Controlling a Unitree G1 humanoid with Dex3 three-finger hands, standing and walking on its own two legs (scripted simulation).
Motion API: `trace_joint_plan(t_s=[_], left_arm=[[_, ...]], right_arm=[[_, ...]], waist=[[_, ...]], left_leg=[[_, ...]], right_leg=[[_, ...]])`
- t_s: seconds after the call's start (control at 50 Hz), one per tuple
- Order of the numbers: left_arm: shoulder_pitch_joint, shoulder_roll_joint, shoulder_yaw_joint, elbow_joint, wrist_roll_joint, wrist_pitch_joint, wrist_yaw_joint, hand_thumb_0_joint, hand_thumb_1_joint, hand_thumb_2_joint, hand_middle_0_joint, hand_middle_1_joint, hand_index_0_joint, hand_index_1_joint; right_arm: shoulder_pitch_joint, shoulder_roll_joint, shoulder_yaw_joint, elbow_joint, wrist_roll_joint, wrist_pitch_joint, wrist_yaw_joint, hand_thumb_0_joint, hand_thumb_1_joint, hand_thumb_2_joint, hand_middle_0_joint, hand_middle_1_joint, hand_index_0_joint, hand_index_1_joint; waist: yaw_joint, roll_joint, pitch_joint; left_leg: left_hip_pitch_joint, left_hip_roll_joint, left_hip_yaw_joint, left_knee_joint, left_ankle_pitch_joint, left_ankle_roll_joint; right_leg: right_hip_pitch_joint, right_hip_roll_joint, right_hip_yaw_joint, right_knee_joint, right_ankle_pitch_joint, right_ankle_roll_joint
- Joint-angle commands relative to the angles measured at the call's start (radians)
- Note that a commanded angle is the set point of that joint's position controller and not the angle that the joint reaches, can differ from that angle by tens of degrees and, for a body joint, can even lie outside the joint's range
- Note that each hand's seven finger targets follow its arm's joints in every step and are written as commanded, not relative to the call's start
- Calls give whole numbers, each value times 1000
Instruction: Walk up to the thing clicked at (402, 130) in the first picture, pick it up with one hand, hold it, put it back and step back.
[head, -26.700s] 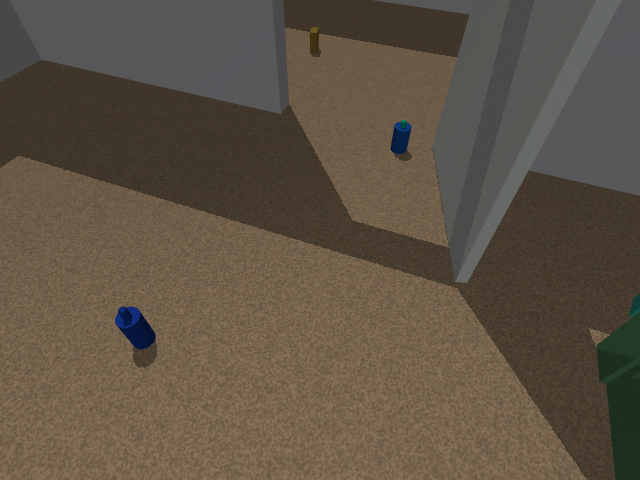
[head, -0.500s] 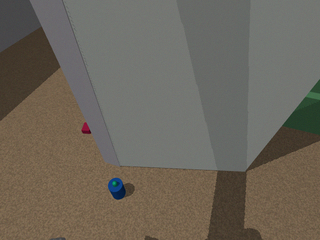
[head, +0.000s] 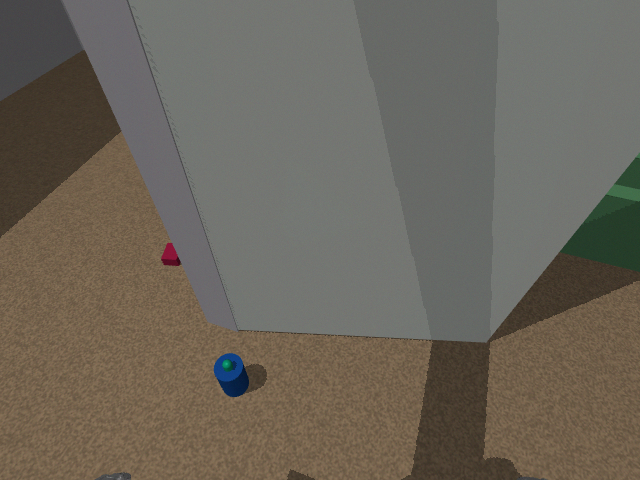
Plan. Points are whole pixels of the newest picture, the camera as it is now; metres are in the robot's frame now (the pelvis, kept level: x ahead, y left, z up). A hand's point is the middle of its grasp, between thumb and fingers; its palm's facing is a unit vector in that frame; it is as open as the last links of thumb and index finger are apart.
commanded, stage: stand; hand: left
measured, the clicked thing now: (231, 373) +0.49 +0.27 -0.70
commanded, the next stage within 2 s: walk up in 1.88 s
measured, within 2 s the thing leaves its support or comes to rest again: neither
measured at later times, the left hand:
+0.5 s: hand out of the picture +0.06 +0.25 -0.16, palm faces -0.03 -0.94 -0.34, open 7.4 cm
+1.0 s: hand out of the picture +0.08 +0.24 -0.15, palm faces -0.03 -0.94 -0.35, open 7.4 cm
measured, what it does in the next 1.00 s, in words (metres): stands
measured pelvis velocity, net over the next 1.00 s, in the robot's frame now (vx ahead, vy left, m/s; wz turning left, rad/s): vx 0.00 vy -0.01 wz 0.00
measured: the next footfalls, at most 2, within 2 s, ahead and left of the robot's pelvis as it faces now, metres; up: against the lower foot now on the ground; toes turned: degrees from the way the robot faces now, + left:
none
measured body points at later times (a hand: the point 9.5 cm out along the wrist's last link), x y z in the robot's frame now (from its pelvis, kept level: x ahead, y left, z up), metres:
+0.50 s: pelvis -0.01 -0.01 +0.00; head +0.00 -0.01 +0.45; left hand +0.06 +0.30 -0.13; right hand +0.06 -0.31 -0.14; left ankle -0.01 +0.13 -0.75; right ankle +0.02 -0.13 -0.75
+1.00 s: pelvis +0.00 -0.01 +0.00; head +0.00 -0.02 +0.45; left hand +0.08 +0.29 -0.13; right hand +0.06 -0.31 -0.14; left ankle -0.01 +0.13 -0.75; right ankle +0.02 -0.13 -0.75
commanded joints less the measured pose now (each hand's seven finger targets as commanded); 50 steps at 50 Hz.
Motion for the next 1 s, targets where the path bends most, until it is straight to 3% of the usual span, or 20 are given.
trace_joint_plan(t_s=[0.0,0.22,0.44,0.9,0.98], left_arm=[[-42,219,30,-61,1,-28,18,0,900,900,-200,-300,-200,-300],[-29,226,25,-61,5,-27,16,0,900,900,-200,-300,-200,-300],[-19,227,23,-64,1,-27,16,0,900,900,-200,-300,-200,-300],[-21,234,26,-70,0,-25,14,0,900,900,-200,-300,-200,-300],[-18,231,26,-72,3,-28,16,0,900,900,-200,-300,-200,-300]], right_arm=[[-42,-212,-38,-58,1,-23,-8,0,-900,-900,200,300,200,300],[-31,-211,-40,-58,0,-20,-3,0,-900,-900,200,300,200,300],[-20,-218,-40,-56,0,-23,-5,0,-900,-900,200,300,200,300],[-4,-212,-35,-60,-1,-21,-5,0,-900,-900,200,300,200,300],[-8,-215,-37,-66,-2,-21,-5,0,-900,-900,200,300,200,300]], waist=[[5,-4,-88],[6,-14,-60],[7,1,-84],[9,-12,-61],[7,-6,-79]], left_leg=[[-12,115,-86,-52,121,29],[-32,109,-91,-53,31,32],[-20,113,-92,-44,87,32],[-39,108,-82,-45,44,28],[-24,112,-83,-40,63,32]], right_leg=[[33,-111,83,-43,111,-25],[-14,-109,95,-62,-8,-27],[7,-112,96,-39,78,-34],[1,-109,108,-55,20,-35],[14,-112,105,-48,82,-36]])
